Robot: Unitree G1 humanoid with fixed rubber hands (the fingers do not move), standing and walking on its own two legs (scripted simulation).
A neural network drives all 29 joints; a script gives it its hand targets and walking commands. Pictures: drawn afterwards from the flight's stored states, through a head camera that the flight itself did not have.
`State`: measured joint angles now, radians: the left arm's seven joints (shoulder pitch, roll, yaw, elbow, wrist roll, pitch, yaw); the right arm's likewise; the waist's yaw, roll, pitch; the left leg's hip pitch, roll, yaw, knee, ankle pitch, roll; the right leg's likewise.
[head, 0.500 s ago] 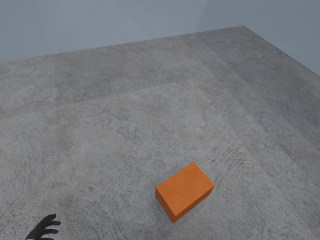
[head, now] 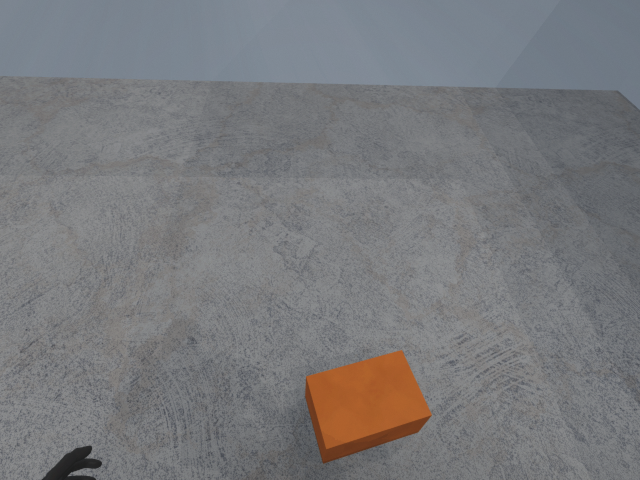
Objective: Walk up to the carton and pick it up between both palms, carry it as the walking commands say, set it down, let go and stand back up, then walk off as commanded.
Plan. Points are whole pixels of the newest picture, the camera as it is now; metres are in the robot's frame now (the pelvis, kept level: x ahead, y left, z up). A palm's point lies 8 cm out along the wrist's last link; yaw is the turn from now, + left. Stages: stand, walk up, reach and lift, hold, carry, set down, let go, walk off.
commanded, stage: walk up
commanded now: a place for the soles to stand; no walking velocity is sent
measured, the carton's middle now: (363, 405) +0.46 -0.09 -0.66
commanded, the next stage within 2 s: none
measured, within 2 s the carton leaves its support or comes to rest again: neither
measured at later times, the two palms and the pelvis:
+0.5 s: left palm out of the picture +0.03 +0.09 -0.12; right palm out of the picture +0.18 -0.62 -0.07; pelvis +0.02 -0.26 -0.03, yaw +13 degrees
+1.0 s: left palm out of the picture -0.16 +0.03 -0.04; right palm out of the picture +0.26 -0.53 -0.08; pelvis +0.00 -0.30 +0.02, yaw +27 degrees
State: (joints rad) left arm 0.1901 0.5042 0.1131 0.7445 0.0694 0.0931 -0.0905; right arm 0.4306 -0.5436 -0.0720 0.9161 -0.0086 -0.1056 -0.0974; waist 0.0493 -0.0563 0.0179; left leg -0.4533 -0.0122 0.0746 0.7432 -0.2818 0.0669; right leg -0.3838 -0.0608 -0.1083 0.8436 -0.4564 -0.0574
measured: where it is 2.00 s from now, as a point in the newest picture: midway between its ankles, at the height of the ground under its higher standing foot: outside the picture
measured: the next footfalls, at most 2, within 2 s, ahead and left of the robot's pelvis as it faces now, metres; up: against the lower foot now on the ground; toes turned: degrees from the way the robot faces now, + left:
right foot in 0.36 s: +0.12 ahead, -0.37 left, +0.00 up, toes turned +8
left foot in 1.08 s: -0.03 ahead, -0.14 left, +0.00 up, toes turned +30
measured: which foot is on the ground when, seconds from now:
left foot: down 0.00-0.38, up 0.40-1.00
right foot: up 0.00-0.34, down 0.36-1.00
